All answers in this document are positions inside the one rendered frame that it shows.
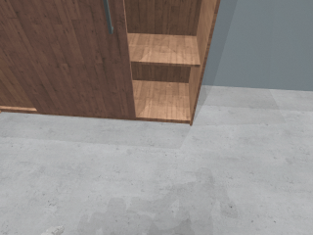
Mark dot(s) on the wardrobe door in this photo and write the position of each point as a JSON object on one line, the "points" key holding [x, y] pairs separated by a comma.
{"points": [[11, 92], [65, 60]]}

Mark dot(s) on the handle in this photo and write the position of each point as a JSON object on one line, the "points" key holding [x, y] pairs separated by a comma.
{"points": [[108, 16]]}

